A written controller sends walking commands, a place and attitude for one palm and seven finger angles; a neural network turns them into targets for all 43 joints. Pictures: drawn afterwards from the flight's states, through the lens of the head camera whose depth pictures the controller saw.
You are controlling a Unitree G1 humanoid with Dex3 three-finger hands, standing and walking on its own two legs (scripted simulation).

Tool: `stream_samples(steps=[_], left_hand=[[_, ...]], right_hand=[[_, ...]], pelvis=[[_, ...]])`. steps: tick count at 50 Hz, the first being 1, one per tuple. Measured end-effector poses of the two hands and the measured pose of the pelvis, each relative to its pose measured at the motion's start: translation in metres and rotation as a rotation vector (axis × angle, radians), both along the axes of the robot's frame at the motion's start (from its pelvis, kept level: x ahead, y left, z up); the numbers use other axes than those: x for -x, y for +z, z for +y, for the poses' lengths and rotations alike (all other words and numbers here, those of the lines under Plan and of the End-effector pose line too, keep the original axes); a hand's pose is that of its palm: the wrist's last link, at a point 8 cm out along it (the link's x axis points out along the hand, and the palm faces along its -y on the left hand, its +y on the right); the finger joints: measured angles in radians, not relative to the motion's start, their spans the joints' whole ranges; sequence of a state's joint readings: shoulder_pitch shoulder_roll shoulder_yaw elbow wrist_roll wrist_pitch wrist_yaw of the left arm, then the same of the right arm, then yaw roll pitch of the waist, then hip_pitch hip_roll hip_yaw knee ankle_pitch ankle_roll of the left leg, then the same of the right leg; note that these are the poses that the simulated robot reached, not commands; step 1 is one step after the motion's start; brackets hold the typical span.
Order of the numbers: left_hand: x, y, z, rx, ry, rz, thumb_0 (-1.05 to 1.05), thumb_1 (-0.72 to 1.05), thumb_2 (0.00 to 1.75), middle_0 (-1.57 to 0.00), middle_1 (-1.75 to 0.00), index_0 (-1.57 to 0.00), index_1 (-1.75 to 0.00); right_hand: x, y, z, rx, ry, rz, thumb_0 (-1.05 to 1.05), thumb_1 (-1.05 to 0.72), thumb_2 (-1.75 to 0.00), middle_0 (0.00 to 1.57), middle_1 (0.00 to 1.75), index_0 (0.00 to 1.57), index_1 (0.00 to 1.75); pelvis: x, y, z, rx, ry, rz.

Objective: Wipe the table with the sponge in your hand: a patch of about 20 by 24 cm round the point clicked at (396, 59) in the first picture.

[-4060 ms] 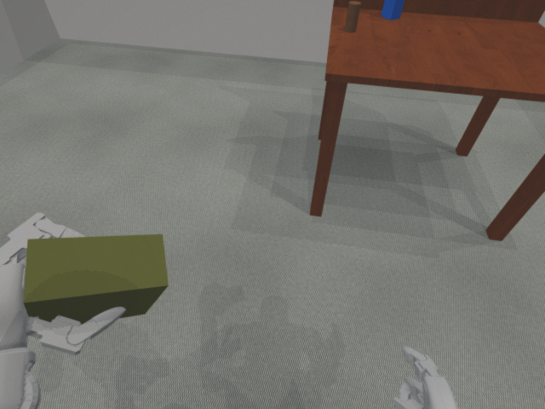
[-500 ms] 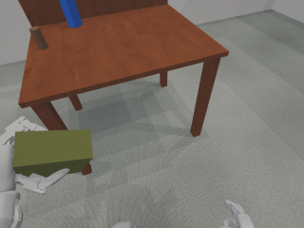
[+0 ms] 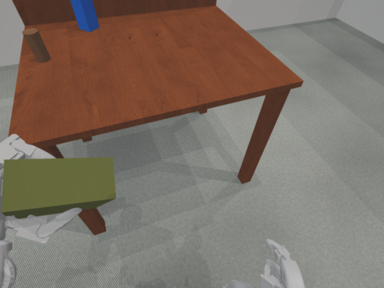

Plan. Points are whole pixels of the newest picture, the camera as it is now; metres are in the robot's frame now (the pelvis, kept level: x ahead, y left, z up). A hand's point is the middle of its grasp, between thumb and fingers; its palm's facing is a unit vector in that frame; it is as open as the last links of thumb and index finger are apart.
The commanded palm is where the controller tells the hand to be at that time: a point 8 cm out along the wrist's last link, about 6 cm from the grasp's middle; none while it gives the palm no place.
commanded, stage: take the last steps up to it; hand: left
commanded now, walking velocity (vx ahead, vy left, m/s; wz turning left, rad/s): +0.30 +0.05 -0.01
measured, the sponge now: (75, 188) +0.23 +0.20 +0.16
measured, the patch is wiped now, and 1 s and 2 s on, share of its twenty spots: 0.00 0.00 0.00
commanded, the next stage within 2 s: come to a stop and stand still in 1.00 s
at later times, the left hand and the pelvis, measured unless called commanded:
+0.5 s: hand (90, 132) +0.33 +0.20 +0.18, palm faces +0.34 -0.79 -0.51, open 10.1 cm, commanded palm +0.27 +0.26 +0.18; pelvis +0.11 -0.02 +0.00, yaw +1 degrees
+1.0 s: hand (88, 91) +0.42 +0.23 +0.19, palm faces +0.41 -0.76 -0.51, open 10.1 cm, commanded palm +0.37 +0.28 +0.18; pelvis +0.21 +0.00 -0.01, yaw +0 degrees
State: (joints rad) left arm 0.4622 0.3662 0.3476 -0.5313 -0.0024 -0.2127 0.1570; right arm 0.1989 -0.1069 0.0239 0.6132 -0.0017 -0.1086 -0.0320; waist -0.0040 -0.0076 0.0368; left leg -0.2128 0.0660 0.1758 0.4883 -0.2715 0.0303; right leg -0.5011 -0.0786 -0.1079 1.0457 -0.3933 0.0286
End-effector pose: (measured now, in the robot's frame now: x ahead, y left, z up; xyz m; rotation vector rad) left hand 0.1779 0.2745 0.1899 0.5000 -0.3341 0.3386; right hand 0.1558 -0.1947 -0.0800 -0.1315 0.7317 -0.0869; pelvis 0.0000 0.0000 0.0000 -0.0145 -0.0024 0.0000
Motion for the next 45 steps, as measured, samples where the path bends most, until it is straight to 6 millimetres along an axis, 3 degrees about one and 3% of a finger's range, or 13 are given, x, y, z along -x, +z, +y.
stream_samples(steps=[3, 6, 13, 18, 24, 29, 36, 40, 45], left_hand=[[-0.009, 0.010, -0.009, -0.037, -0.024, 0.006, -0.01, -0.49, 0.99, -0.74, -1.34, -0.75, -1.34], [-0.022, 0.014, -0.011, -0.081, -0.006, 0.030, -0.01, -0.49, 0.99, -0.74, -1.34, -0.75, -1.34], [-0.062, -0.009, -0.018, -0.062, 0.092, 0.073, -0.01, -0.49, 0.99, -0.74, -1.34, -0.75, -1.34], [-0.084, -0.021, -0.033, 0.009, 0.052, 0.118, -0.01, -0.49, 0.99, -0.74, -1.34, -0.75, -1.34], [-0.107, 0.005, -0.038, -0.075, -0.030, 0.082, -0.01, -0.49, 0.99, -0.74, -1.34, -0.75, -1.35], [-0.125, 0.017, -0.011, -0.108, 0.005, 0.022, -0.01, -0.49, 0.99, -0.74, -1.34, -0.75, -1.35], [-0.168, -0.016, 0.032, 0.001, 0.073, -0.011, -0.01, -0.49, 0.99, -0.74, -1.34, -0.75, -1.35], [-0.187, -0.019, 0.027, 0.041, 0.049, 0.019, -0.01, -0.49, 0.99, -0.74, -1.34, -0.75, -1.35], [-0.192, 0.009, 0.002, -0.025, -0.031, -0.013, -0.01, -0.49, 0.99, -0.74, -1.35, -0.75, -1.35]], right_hand=[[-0.011, -0.005, 0.009, -0.030, 0.023, 0.018, 0.01, -0.90, -0.90, 0.20, 0.30, 0.20, 0.30], [-0.023, -0.014, 0.006, -0.044, 0.027, 0.043, 0.01, -0.90, -0.90, 0.20, 0.30, 0.20, 0.30], [-0.060, -0.044, -0.040, -0.005, 0.017, 0.097, 0.01, -0.90, -0.90, 0.20, 0.30, 0.20, 0.30], [-0.081, -0.026, -0.076, 0.075, -0.016, 0.107, 0.01, -0.90, -0.90, 0.20, 0.30, 0.20, 0.30], [-0.104, -0.003, -0.095, 0.154, -0.047, 0.100, 0.01, -0.91, -0.90, 0.19, 0.30, 0.20, 0.30], [-0.127, 0.000, -0.080, 0.168, -0.062, 0.085, 0.01, -0.91, -0.90, 0.19, 0.30, 0.20, 0.30], [-0.165, -0.011, -0.026, 0.107, -0.067, 0.043, 0.01, -0.91, -0.90, 0.19, 0.30, 0.20, 0.30], [-0.181, -0.008, 0.007, 0.035, -0.012, 0.028, 0.01, -0.90, -0.90, 0.20, 0.30, 0.20, 0.30], [-0.198, -0.007, 0.023, -0.023, 0.038, 0.011, 0.01, -0.90, -0.90, 0.20, 0.30, 0.20, 0.30]], pelvis=[[-0.014, 0.002, -0.001, 0.000, -0.003, 0.005], [-0.031, 0.002, -0.007, -0.005, -0.006, 0.007], [-0.063, -0.016, -0.026, -0.011, 0.017, -0.014], [-0.081, -0.006, -0.029, -0.037, 0.012, -0.013], [-0.107, 0.002, -0.026, -0.055, 0.021, 0.008], [-0.135, 0.000, -0.009, -0.048, 0.014, 0.008], [-0.170, -0.015, 0.016, -0.040, 0.003, -0.022], [-0.180, -0.009, 0.016, -0.021, 0.007, -0.017], [-0.195, -0.003, 0.011, -0.013, 0.001, -0.007]])
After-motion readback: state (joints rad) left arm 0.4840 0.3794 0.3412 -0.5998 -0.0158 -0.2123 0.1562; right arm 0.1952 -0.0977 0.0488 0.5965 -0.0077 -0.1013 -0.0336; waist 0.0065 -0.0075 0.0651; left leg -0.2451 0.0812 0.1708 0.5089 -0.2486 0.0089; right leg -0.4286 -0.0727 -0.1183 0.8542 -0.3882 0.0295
